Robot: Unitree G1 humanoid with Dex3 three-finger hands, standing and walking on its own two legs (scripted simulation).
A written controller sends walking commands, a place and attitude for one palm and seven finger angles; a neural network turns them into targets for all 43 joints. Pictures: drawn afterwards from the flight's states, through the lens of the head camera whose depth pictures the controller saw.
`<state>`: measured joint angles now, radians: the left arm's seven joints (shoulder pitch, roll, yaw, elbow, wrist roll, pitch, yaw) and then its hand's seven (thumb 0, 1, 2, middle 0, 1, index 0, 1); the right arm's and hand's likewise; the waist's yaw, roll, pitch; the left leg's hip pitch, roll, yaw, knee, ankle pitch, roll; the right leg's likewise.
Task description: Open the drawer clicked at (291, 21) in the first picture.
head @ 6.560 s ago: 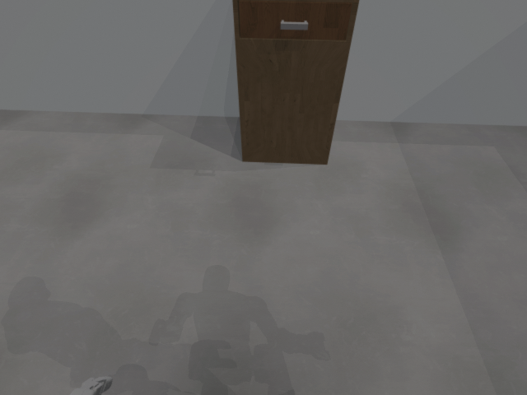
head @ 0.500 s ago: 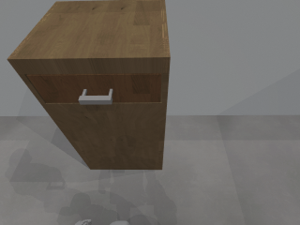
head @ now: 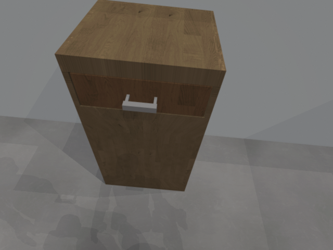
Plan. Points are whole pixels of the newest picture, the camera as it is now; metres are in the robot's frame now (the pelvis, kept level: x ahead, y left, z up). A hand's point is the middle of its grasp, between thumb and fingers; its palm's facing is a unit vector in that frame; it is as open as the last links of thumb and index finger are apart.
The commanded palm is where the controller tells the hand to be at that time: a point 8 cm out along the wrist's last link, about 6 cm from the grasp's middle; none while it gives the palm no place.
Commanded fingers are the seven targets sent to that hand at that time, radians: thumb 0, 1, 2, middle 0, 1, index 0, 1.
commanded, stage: come to a stop and stand still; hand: left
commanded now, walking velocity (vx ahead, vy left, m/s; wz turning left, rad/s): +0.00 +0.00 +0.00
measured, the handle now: (140, 102) +0.55 +0.14 +0.00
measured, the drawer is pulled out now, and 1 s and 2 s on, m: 0.00 0.00 0.00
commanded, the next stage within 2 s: look again from close up in 0.66 s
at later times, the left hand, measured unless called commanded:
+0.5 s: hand out of the picture -0.04 +0.14 -0.18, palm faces +0.01 -0.98 -0.19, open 7.3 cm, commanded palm none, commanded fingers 0.00 0.90 0.90 -0.20 -0.30 -0.20 -0.30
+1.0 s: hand out of the picture -0.04 +0.14 -0.18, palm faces +0.03 -0.98 -0.19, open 7.4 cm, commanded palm none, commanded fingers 0.00 0.90 0.90 -0.20 -0.30 -0.20 -0.30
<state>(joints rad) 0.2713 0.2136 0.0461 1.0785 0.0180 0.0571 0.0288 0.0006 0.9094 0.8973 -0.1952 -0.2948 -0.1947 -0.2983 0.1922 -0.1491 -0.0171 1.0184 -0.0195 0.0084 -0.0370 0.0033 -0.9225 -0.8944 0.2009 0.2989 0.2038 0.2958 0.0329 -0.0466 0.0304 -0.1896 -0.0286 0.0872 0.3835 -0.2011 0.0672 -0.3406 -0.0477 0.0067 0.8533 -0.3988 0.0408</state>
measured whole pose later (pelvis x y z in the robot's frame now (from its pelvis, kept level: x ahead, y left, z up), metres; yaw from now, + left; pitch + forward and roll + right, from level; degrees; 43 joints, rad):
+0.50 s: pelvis -0.04 -0.03 +0.00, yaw +0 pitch -2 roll +0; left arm 0.29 0.13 -0.01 1.13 0.00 0.01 0.04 0.00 0.92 0.90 -0.20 -0.30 -0.20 -0.30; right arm 0.34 -0.13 0.00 1.18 -0.01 0.01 -0.02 0.01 -0.91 -0.89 0.20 0.30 0.20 0.30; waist -0.03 0.00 0.03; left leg -0.19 0.00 0.09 0.37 -0.14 0.02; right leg -0.11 0.00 -0.04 0.41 -0.26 -0.02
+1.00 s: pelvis -0.03 -0.02 -0.01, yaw +0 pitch -1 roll -1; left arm 0.34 0.11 -0.01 1.09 0.01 -0.02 0.05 0.00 0.91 0.90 -0.20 -0.30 -0.20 -0.30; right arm 0.33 -0.15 0.01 1.08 -0.03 -0.01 -0.02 0.02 -0.92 -0.89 0.20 0.30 0.20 0.30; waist -0.02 0.04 0.01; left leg -0.30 0.01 0.06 0.56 -0.25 0.04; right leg -0.18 0.00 -0.06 0.53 -0.34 -0.01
